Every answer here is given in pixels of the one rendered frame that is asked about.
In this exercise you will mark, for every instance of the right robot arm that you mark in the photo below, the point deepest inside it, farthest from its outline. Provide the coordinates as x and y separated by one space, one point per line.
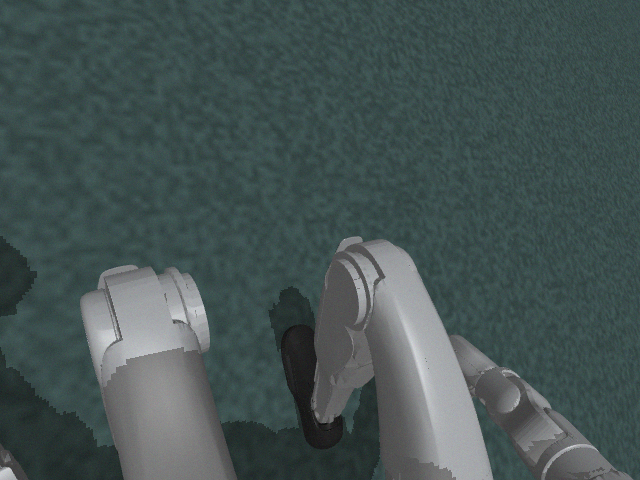
548 444

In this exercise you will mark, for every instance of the left robot arm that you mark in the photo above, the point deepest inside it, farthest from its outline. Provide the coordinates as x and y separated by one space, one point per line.
10 469

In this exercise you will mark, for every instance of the right robot foot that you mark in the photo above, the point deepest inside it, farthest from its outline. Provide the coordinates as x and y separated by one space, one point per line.
299 362

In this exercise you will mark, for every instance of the right robot hand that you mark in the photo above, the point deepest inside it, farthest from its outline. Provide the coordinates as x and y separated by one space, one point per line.
472 361

